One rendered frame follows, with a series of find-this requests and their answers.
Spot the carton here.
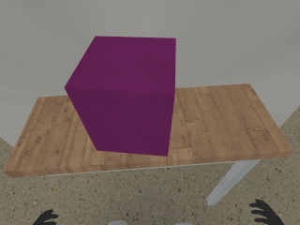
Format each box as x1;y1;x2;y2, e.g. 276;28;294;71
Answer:
64;36;176;157

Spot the right robot hand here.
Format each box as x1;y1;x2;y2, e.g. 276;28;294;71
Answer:
249;199;284;225

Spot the left robot hand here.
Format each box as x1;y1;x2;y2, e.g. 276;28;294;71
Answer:
33;209;58;225

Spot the table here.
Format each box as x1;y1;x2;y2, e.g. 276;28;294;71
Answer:
3;83;293;206

